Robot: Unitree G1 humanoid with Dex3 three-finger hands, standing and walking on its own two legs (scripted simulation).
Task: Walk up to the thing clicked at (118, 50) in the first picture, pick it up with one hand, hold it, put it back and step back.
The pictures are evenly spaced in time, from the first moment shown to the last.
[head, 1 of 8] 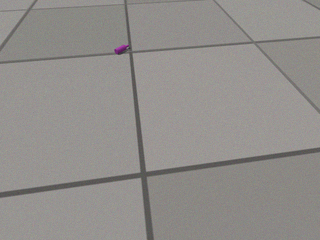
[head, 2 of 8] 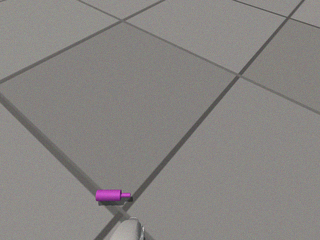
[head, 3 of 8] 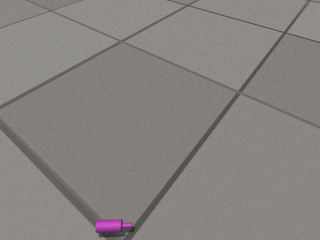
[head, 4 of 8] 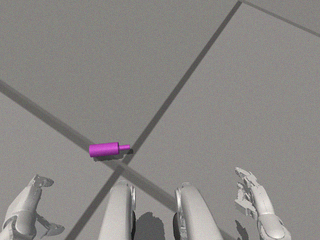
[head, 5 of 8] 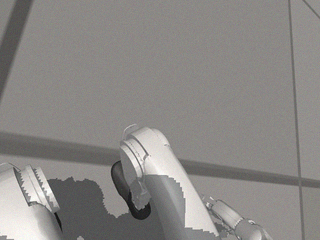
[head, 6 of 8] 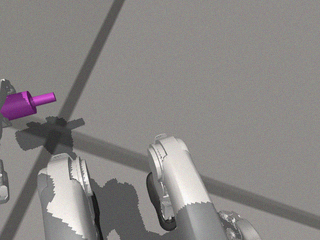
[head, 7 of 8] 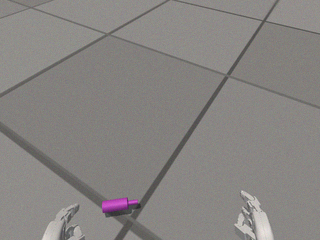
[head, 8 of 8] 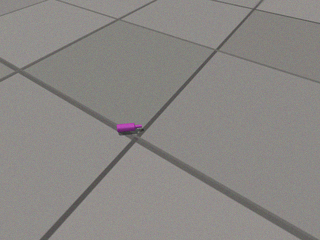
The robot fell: no
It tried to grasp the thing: yes
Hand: left
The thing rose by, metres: 0.67
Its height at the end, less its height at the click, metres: +0.00
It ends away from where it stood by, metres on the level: 0.00
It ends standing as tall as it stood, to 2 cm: yes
